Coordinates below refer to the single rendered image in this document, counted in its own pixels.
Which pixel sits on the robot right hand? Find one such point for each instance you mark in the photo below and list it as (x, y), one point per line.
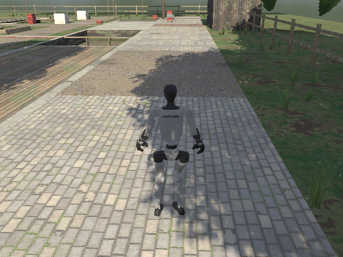
(201, 148)

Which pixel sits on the left robot forearm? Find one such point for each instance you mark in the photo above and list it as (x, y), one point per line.
(142, 138)

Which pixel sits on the left robot shin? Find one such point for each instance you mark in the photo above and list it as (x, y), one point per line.
(158, 193)

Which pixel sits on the robot right upper arm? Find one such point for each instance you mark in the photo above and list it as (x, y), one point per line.
(191, 121)

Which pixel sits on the robot left upper arm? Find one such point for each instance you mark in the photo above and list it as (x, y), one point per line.
(150, 121)

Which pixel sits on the robot right foot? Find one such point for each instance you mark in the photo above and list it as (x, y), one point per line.
(180, 211)

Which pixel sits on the robot left hand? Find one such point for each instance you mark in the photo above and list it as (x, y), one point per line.
(139, 146)

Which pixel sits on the right robot forearm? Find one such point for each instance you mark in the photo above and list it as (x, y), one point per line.
(198, 139)

